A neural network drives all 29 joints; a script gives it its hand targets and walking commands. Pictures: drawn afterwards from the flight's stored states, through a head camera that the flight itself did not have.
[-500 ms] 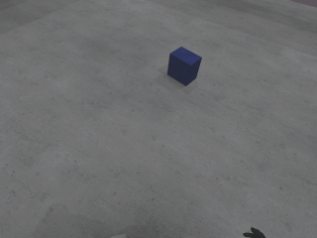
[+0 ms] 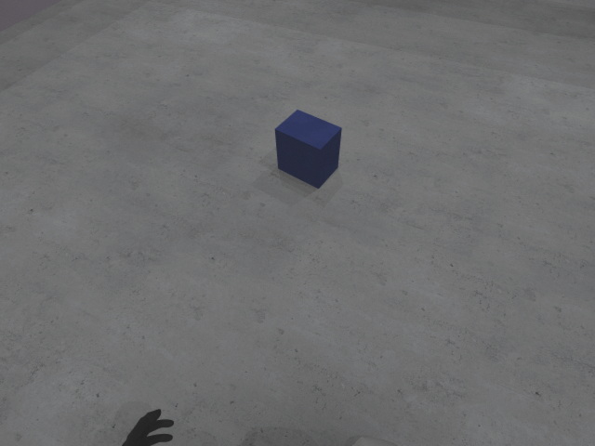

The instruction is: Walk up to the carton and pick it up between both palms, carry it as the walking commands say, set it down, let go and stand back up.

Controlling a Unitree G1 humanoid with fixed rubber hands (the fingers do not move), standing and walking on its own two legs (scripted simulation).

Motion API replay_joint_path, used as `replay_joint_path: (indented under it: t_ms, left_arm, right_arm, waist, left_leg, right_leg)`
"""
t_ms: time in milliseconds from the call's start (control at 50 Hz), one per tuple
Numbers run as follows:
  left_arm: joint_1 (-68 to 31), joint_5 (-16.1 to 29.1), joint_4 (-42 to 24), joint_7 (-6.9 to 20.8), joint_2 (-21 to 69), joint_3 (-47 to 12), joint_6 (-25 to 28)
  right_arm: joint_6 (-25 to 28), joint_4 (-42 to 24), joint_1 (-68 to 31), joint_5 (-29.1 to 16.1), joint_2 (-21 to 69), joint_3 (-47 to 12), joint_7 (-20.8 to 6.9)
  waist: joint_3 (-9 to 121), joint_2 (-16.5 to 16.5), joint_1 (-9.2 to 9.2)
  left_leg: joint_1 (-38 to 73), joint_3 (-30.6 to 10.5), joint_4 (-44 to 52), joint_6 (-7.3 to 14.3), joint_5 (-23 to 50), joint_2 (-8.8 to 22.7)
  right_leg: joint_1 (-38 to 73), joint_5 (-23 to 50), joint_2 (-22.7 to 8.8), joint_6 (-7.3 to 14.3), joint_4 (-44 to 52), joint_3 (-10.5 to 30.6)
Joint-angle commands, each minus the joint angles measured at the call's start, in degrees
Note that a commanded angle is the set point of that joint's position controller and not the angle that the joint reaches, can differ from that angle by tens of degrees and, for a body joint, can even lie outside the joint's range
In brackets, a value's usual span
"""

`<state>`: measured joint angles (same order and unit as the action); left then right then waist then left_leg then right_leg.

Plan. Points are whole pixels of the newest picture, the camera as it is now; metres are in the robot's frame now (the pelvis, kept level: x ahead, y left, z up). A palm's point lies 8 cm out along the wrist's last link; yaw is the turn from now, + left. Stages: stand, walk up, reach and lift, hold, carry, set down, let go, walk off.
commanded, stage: walk up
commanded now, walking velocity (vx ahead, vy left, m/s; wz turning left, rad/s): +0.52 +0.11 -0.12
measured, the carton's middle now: (308, 149) +1.35 -0.07 -0.65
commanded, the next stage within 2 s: none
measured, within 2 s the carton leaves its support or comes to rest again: neither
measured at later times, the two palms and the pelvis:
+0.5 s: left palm (111, 394) +0.22 +0.30 -0.15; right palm (418, 305) +0.33 -0.20 -0.10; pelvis +0.25 +0.05 +0.00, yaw -2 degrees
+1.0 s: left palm (195, 210) +0.56 +0.21 -0.11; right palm (443, 249) +0.46 -0.29 -0.14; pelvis +0.48 -0.04 +0.01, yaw -1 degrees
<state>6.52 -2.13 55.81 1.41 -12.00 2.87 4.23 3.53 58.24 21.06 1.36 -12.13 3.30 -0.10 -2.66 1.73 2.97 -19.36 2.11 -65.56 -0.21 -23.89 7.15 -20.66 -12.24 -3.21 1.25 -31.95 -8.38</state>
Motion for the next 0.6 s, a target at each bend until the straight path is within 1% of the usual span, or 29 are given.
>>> replay_joint_path:
  t_ms: [0,20,40,60,120,180,200,240,260,280,300,320,340,360,380,400,420,440,460,480,500,520,540,580]
  left_arm:
    - [7.5,0.8,0.7,-0.9,-6.7,1.6,1.3]
    - [7.7,0.8,0.9,-0.9,-5.9,1.1,1.7]
    - [8.9,0.8,1.3,-0.9,-5.6,0.9,2.0]
    - [10.3,0.8,1.7,-1.0,-5.8,0.8,2.1]
    - [14.1,0.6,2.4,-1.1,-6.3,0.7,2.1]
    - [16.6,0.5,3.1,-1.2,-6.6,0.8,1.8]
    - [17.1,0.5,3.3,-1.1,-6.9,0.9,1.8]
    - [18.0,0.7,4.2,-1.1,-7.6,0.9,1.1]
    - [19.3,0.7,4.3,-1.0,-8.1,0.9,0.8]
    - [19.9,0.8,4.3,-1.0,-8.5,1.0,0.5]
    - [20.1,1.1,4.3,-1.1,-9.1,1.2,0.4]
    - [19.9,1.5,4.3,-1.2,-9.6,1.3,0.3]
    - [19.9,1.8,4.3,-1.4,-9.1,1.0,0.0]
    - [19.8,1.6,3.4,-1.4,-7.6,0.3,0.0]
    - [21.9,2.0,1.8,-1.2,-3.9,-0.3,0.2]
    - [21.3,1.5,3.0,-1.3,-6.8,2.0,-0.5]
    - [19.6,1.0,3.5,-0.9,-5.9,1.6,-0.7]
    - [18.0,0.8,3.5,-0.5,-4.1,1.3,-0.8]
    - [17.1,0.5,3.4,-0.2,-2.3,0.9,-1.0]
    - [16.6,0.2,3.4,0.1,-1.8,0.9,-1.5]
    - [16.2,-0.1,3.1,0.4,-1.7,1.0,-2.3]
    - [15.1,-0.2,2.8,0.6,-1.8,1.0,-3.0]
    - [13.6,-0.2,2.2,0.9,-2.0,0.9,-3.4]
    - [9.5,0.0,0.5,1.5,-2.2,0.6,-3.9]
  right_arm:
    - [-0.4,-3.2,1.4,0.1,-2.9,1.2,-0.7]
    - [-1.2,-3.7,1.5,0.3,-2.5,1.2,-1.0]
    - [-2.0,-4.3,0.8,0.4,-2.4,1.2,-1.3]
    - [-2.5,-5.1,-1.0,0.6,-2.2,1.1,-1.6]
    - [-3.2,-7.5,-8.6,0.5,-2.0,0.6,-2.5]
    - [-3.0,-9.5,-15.7,0.0,-1.6,-0.3,-3.2]
    - [-2.8,-10.0,-17.8,-0.2,-1.6,-0.6,-3.4]
    - [-2.1,-10.8,-21.0,-0.2,-2.6,-0.7,-3.4]
    - [-1.8,-10.5,-21.3,-0.1,-3.1,-0.5,-3.1]
    - [-1.4,-10.2,-20.9,-0.1,-3.3,-0.4,-2.8]
    - [-1.0,-9.6,-19.3,-0.2,-3.8,-0.2,-2.4]
    - [-0.4,-8.3,-15.6,-0.1,-4.5,0.2,-2.1]
    - [0.4,-6.0,-9.3,0.3,-6.0,0.9,-1.6]
    - [1.1,-3.3,-0.9,1.3,-10.0,2.2,-0.8]
    - [0.6,-2.3,5.7,1.3,-17.5,4.4,-0.2]
    - [-0.5,-1.9,9.0,0.4,-19.6,5.2,0.5]
    - [-0.6,-2.2,4.4,0.2,-16.4,4.2,0.7]
    - [-0.2,-2.6,-0.5,0.2,-11.8,3.1,0.6]
    - [0.3,-3.1,-3.5,0.1,-8.1,2.1,0.5]
    - [0.8,-2.9,-3.5,0.0,-5.9,1.3,0.4]
    - [1.2,-2.6,-2.1,-0.1,-5.4,0.9,0.3]
    - [1.5,-2.2,-0.8,-0.3,-5.5,0.8,0.1]
    - [1.7,-2.0,0.2,-0.4,-6.0,0.9,0.1]
    - [1.8,-1.6,2.3,-0.3,-6.6,1.4,0.3]
  waist:
    - [2.0,-6.4,-3.2]
    - [2.0,-8.6,-2.61]
    - [2.0,-10.1,-2.54]
    - [1.3,-10.6,-2.75]
    - [-1.4,-10.1,-4.23]
    - [-4.0,-9.7,-5.31]
    - [-4.2,-10.4,-5.4]
    - [-3.2,-14.3,-4.82]
    - [-3.1,-13.2,-4.7]
    - [-3.0,-11.6,-4.54]
    - [-2.3,-10.2,-4.15]
    - [-0.3,-8.0,-3.0]
    - [3.4,-4.1,-0.98]
    - [9.3,2.9,1.91]
    - [13.9,18.9,2.93]
    - [14.0,9.3,1.78]
    - [10.2,5.1,-0.31]
    - [6.0,4.0,-1.7]
    - [3.2,5.9,-2.51]
    - [2.1,7.6,-2.92]
    - [1.6,8.2,-3.33]
    - [1.4,7.9,-3.55]
    - [1.3,7.7,-3.54]
    - [0.2,7.9,-3.03]
  left_leg:
    - [-16.1,-3.2,-3.3,0.3,7.6,3.0]
    - [-14.0,-2.5,-1.6,0.0,9.4,2.2]
    - [-13.5,-1.9,0.3,-0.2,10.9,1.7]
    - [-13.9,-1.4,2.5,-0.6,12.4,1.5]
    - [-17.2,0.1,10.3,-1.5,17.2,1.3]
    - [-15.8,1.4,21.2,-2.3,19.7,0.4]
    - [-14.2,2.0,24.5,-2.3,20.2,0.1]
    - [-7.3,3.9,29.3,-2.0,19.4,-0.8]
    - [-5.3,5.2,30.1,-2.1,17.4,-1.7]
    - [-4.4,5.9,30.9,-2.0,15.6,-2.0]
    - [-2.5,6.2,32.6,-1.8,13.9,-2.1]
    - [2.2,7.1,36.0,-1.6,13.6,-2.5]
    - [11.1,7.4,38.3,-0.7,13.8,-2.7]
    - [24.0,-2.0,38.6,1.8,9.0,3.3]
    - [32.6,-28.7,49.6,6.5,1.2,20.5]
    - [30.2,-39.1,52.9,7.1,1.6,26.3]
    - [24.2,-32.4,52.2,6.6,3.8,23.5]
    - [18.0,-23.6,51.6,6.2,8.6,19.0]
    - [13.7,-16.7,51.5,5.5,12.9,15.4]
    - [11.4,-12.6,52.0,4.7,16.6,13.2]
    - [10.2,-10.0,52.2,4.4,20.8,12.3]
    - [9.9,-7.9,52.3,4.3,23.9,11.8]
    - [10.0,-6.4,52.3,4.4,25.6,11.5]
    - [10.5,-5.0,53.0,4.7,26.0,11.6]
  right_leg:
    - [14.1,6.0,-16.6,5.4,19.6,21.3]
    - [12.2,8.1,-15.0,4.7,19.7,18.1]
    - [11.5,9.3,-14.3,4.5,19.7,16.1]
    - [11.1,9.8,-14.2,4.5,20.1,14.9]
    - [12.3,9.5,-14.6,4.3,22.4,12.1]
    - [12.7,8.3,-13.5,4.0,24.1,9.2]
    - [12.8,7.5,-13.0,4.0,24.7,8.0]
    - [11.2,3.3,-9.7,3.9,24.8,3.7]
    - [10.8,5.1,-10.0,4.5,23.3,4.6]
    - [11.8,7.2,-11.0,4.9,21.8,5.7]
    - [13.2,9.8,-11.5,4.8,19.5,6.7]
    - [14.2,12.8,-10.7,4.3,14.3,6.4]
    - [12.8,15.2,-8.3,3.5,4.7,4.9]
    - [3.4,9.6,-5.5,2.1,-10.7,3.7]
    - [-11.2,-16.2,2.4,-1.0,-27.6,2.4]
    - [-15.5,-19.4,1.5,-0.8,-39.0,10.8]
    - [-17.0,-14.0,-1.7,-0.4,-41.6,13.1]
    - [-16.8,-8.5,-3.9,-0.3,-40.2,12.7]
    - [-15.2,-4.7,-4.9,-0.7,-37.7,12.1]
    - [-13.0,-2.3,-4.9,-1.2,-36.2,11.1]
    - [-11.5,-0.7,-4.2,-1.7,-35.2,9.8]
    - [-11.1,0.7,-3.9,-2.2,-33.7,8.9]
    - [-11.6,2.1,-3.7,-2.7,-31.9,8.2]
    - [-13.5,5.1,-3.7,-3.6,-27.9,7.2]
